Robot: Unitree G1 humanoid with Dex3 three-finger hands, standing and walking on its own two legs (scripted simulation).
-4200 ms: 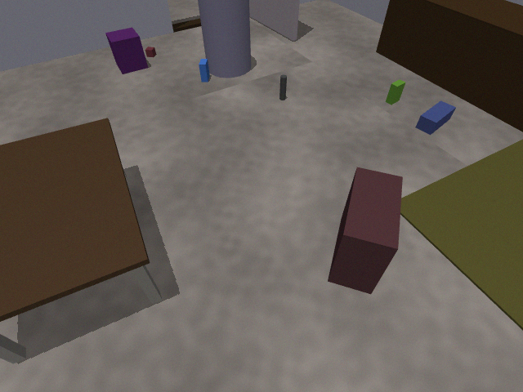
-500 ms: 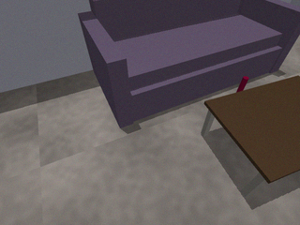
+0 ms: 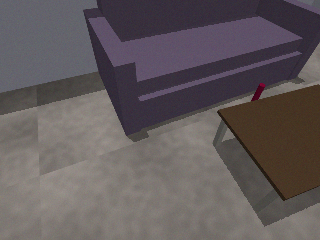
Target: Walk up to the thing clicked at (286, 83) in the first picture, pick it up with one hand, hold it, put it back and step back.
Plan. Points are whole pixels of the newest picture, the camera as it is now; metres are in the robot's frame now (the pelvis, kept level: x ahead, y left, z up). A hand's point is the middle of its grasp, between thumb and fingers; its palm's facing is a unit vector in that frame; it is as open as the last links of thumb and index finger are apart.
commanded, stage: stand
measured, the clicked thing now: out of the picture -0.28 -2.02 -0.69
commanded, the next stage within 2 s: none
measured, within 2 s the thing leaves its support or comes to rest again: neither
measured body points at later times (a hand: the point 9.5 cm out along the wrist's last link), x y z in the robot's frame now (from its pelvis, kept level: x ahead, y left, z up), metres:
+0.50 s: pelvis -0.02 -0.01 +0.00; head -0.01 -0.01 +0.45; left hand +0.06 +0.30 -0.13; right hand +0.07 -0.31 -0.13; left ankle +0.02 +0.13 -0.74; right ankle -0.01 -0.13 -0.74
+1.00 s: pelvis -0.01 -0.01 +0.00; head +0.00 -0.01 +0.45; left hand +0.08 +0.29 -0.13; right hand +0.05 -0.32 -0.13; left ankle +0.02 +0.13 -0.74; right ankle -0.01 -0.13 -0.74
